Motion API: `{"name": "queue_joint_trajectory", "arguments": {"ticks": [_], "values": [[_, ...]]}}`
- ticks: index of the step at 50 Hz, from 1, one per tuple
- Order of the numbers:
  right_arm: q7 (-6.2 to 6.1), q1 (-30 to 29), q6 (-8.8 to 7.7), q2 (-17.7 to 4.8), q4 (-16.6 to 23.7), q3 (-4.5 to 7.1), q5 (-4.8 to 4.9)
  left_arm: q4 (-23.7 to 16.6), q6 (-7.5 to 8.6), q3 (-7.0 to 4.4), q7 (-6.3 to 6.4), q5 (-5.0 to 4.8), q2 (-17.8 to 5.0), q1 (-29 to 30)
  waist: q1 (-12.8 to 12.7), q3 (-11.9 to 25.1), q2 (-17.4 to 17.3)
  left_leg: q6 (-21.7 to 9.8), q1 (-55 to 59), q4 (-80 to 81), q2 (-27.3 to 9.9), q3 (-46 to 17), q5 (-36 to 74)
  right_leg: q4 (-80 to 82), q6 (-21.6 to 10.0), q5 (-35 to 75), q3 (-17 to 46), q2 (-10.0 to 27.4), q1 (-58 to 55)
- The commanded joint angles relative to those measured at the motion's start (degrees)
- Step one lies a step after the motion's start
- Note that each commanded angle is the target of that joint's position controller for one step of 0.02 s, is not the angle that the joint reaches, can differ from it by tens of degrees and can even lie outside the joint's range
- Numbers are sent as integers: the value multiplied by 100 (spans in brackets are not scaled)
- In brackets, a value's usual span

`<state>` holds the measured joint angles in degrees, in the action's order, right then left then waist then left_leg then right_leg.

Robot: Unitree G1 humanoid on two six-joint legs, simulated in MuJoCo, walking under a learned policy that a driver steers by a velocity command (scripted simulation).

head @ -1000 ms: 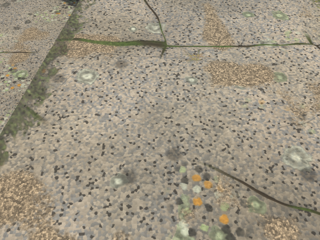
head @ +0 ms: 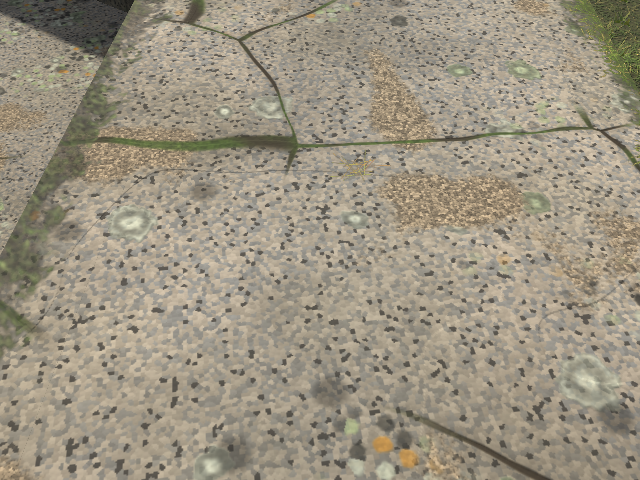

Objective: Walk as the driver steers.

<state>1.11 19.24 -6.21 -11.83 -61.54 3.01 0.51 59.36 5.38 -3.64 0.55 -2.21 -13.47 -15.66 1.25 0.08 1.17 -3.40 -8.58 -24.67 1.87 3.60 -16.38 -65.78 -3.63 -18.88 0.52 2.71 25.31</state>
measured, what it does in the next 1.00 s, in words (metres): walks ahead: right foot, then left foot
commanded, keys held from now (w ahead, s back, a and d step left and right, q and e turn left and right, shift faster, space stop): w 0.86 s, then w+e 0.14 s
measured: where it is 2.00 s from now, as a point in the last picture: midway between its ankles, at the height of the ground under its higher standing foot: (329, 362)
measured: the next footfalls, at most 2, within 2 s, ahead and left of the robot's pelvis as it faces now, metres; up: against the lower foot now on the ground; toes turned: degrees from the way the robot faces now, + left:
right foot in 0.36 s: +0.37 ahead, -0.15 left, +0.00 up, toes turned -3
left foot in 0.92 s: +0.70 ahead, +0.08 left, +0.00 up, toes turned +2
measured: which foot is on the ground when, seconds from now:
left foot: down 0.00-0.38, up 0.40-0.90, down 0.92-1.00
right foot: up 0.00-0.34, down 0.36-0.92, up 0.94-1.00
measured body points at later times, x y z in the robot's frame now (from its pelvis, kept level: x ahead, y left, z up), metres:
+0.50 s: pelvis +0.26 -0.07 -0.01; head +0.29 -0.08 +0.44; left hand +0.37 +0.19 -0.13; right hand +0.28 -0.33 -0.15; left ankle +0.16 +0.08 -0.64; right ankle +0.33 -0.15 -0.74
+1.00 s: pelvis +0.56 -0.01 -0.02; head +0.59 +0.00 +0.43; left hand +0.53 +0.25 -0.16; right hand +0.73 -0.26 -0.12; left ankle +0.66 +0.08 -0.74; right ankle +0.37 -0.15 -0.67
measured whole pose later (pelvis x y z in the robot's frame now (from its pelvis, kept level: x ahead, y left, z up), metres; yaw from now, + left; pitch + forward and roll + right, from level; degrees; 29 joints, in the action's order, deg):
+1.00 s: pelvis +0.56 -0.01 -0.02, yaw -2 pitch +2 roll -1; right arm 1.7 2.4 -6.7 -13.2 -50.0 3.3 0.3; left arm 59.5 4.2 -2.9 0.2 -1.7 -14.1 -21.4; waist -2.4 -2.1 0.7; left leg -3.0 -27.0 -32.4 -0.7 4.2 -8.0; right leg -57.0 -2.2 -28.5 2.9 -0.3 11.0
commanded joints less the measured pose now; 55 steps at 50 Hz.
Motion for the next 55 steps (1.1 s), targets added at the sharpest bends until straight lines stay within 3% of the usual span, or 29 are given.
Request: {"name": "queue_joint_trajectory", "arguments": {"ticks": [1, 6, 12, 14, 15, 16, 17, 18, 19, 20, 21, 22, 23, 25, 26, 28, 31, 35, 41, 44, 45, 46, 47, 48, 49, 50, 51, 53, 55], "values": [[-14, 291, -2, -431, 153, -28, -51, -384, 62, -134, -45, 43, -374, 367, -1, -386, -559, -697, 945, 1551, -1455, -1564, 1410, 271, -42, 704, 132, 493, 1684], [-186, 552, 70, -783, 160, 5, -81, -831, -25, -35, -80, 102, -115, 1502, 155, -637, -450, -762, 628, 1843, -1357, -1020, 1858, 2041, 270, 1615, -116, 347, 1712], [-217, 922, 95, -827, 36, 80, 28, -1186, 9, 42, -243, 40, -232, 2390, 271, -920, -540, -714, 930, 1897, -1569, -718, 1811, 3259, 101, 2112, -199, 151, 1355], [-224, 856, 133, -891, 41, 129, 39, -1259, 48, 17, -305, 36, -351, 2394, 137, -820, -563, -628, 1301, 1600, -1697, -639, 2379, 3468, -61, 1853, -213, 86, 1171], [-225, 762, 153, -961, 72, 157, 31, -1241, 64, -33, -318, 38, -469, 2199, -22, -628, -641, -565, 1409, 1303, -1713, -579, 3195, 3515, -149, 1685, -291, -39, 767], [-224, 677, 182, -1042, 103, 186, 17, -1160, 68, -116, -308, 45, -633, 1804, -262, -291, -776, -499, 1456, 790, -1687, -502, 4302, 3467, -248, 1530, -439, -240, 111], [-221, 574, 226, -1009, 136, 173, -5, -897, 56, -251, -278, 42, -850, 907, -723, 230, -802, -365, 1241, -247, -1470, -311, 5067, 3461, -394, 1464, -573, -451, -1034], [-208, 484, 239, -903, 242, 113, -51, -608, 30, -379, -229, 58, -1139, -190, -1174, 909, -667, -166, 185, -1744, -1206, -182, 4332, 3308, -642, 1351, -38, -4, -2754], [-130, 1177, 147, -182, 326, -87, -43, -437, 6, -502, -200, 203, -1702, -1048, -914, 1970, 765, 246, -2104, -4243, -211, -104, 1416, 3754, -1577, -5, 2754, 1616, -5010], [-86, 1040, -34, -185, 260, -103, 67, -405, 5, -354, -217, 195, -1337, -991, -902, 2329, 1095, 165, -2833, -5298, 145, -1053, -1469, 4954, -1679, -646, 4512, 2010, -5051], [-74, 417, -138, -673, 493, 35, 232, -475, 48, -245, -234, 131, -1021, -376, -783, 1339, 905, 23, -3419, -5663, -228, -1112, -1234, 5088, -1317, -731, 3751, 1793, -4270], [-113, -14, -176, -818, 635, 59, 260, -630, 77, -156, -241, 133, -764, 225, -594, 731, 450, -65, -3364, -5465, -569, -915, -676, 5198, -1117, -250, 2863, 1615, -3263], [-174, -191, -152, -821, 654, 109, 174, -675, 113, -90, -275, 197, -569, 626, -369, 352, 77, -76, -3045, -5089, -823, -809, -215, 5364, -996, 367, 2181, 1400, -2320], [-231, 121, 29, -587, 589, 147, 87, -620, 158, -22, -321, 273, -352, 823, 4, 198, 291, -95, -2316, -4561, -1098, -850, 140, 5644, -864, 780, 1412, 1030, -1380], [-241, 192, 97, -476, 575, 143, 87, -558, 158, -23, -309, 263, -378, 716, 52, 123, 320, -76, -2238, -4387, -1132, -804, 160, 5769, -905, 868, 1214, 963, -1178], [-262, -112, 169, -520, 713, 171, 57, -463, 164, -49, -227, 263, -583, 475, 65, -110, 269, 37, -2530, -3960, -1188, -736, 488, 5988, -993, 1052, 971, 934, -1013], [-252, -878, 165, -611, 983, 207, -19, -370, 137, -69, -90, 252, -748, 53, -108, -302, 127, 216, -3261, -2946, -1209, -716, 1395, 6085, -981, 1398, 831, 955, -1386], [-151, -1659, 102, -477, 1197, 149, 3, -308, 89, -56, -16, 192, -789, -361, -343, -371, 155, 258, -3128, -1590, -961, -476, 2377, 6072, -776, 1691, 388, 770, -1678], [63, -2600, 26, -463, 1566, 41, 78, -71, -60, -105, 14, 138, -872, -979, -612, -614, 135, 151, -3323, -622, -740, -366, 1952, 5629, -749, 1984, 327, 1133, -2819], [127, -2297, -30, -708, 1593, 110, 90, -85, -139, -165, 31, 122, -986, -865, -305, -375, 332, -73, -2532, -374, -497, -241, 1283, 5026, -607, 3321, 379, 1266, -3080], [111, -1735, -51, -887, 1458, 206, 78, -127, -165, -167, 25, 115, -1012, -722, 41, -33, 405, -183, -1666, -274, -285, -89, 1214, 4404, -523, 4324, 309, 1132, -2986], [65, -661, -65, -1202, 1147, 362, 59, -199, -178, -107, 14, 138, -877, -607, 530, 622, 340, -369, -124, -342, -294, -134, 1376, 3233, -356, 4543, 123, 804, -2438], [-13, 457, -58, -1714, 959, 485, -44, -384, -160, 1, 2, 253, -639, -657, 816, 1634, -393, -743, 1825, -515, -1567, -1538, 1367, 1286, -142, 2629, -144, 350, -1068], [31, 628, -32, -1873, 835, 494, -68, -345, -34, 197, -53, 142, 149, -1423, 365, 2432, -1936, -1529, 3464, 312, -2747, -4187, 257, -466, 130, -1329, 165, -619, 997], [20, 482, -40, -1264, 903, 335, -44, -300, 66, 17, -48, -29, -604, -949, 578, 2034, -1231, -1244, 3086, 626, -2522, -4113, -185, -1063, 47, -1358, 847, -326, 1514], [-12, -22, -56, -1017, 985, 257, -32, -484, 109, -66, -35, -114, -850, -418, 498, 1192, -1001, -944, 2291, 717, -2361, -3122, 147, -1094, -17, -818, 696, -52, 1812], [-10, -483, -75, -870, 1060, 197, -53, -515, 97, -77, 15, -86, -794, -185, 297, 774, -512, -811, 1418, 904, -2176, -2452, 692, -871, 5, -286, 579, 239, 1554], [8, -895, -108, -601, 1036, 127, -159, -474, -49, -146, 47, -1, -576, -270, -58, 268, -590, -644, 295, 1258, -1832, -1446, 1573, -414, 39, 212, 601, 497, 925], [-18, -967, -117, -604, 978, 135, -203, -464, -211, -160, 60, -2, -337, -471, -282, 113, -598, -674, -133, 1242, -1716, -710, 3199, -251, 113, 188, 496, 452, 655]]}}
Velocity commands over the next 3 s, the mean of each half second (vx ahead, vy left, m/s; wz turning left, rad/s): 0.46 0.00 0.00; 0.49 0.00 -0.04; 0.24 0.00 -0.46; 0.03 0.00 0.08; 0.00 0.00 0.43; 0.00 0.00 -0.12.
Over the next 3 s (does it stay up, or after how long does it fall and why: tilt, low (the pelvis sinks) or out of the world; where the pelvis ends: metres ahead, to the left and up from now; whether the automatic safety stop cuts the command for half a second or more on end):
stays up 0.81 -0.06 -0.01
